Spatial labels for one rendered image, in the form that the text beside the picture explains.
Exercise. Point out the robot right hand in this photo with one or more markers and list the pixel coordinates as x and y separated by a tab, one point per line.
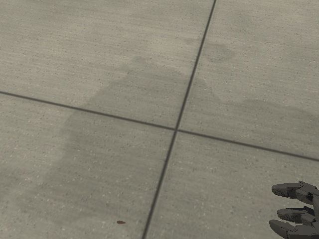
308	217

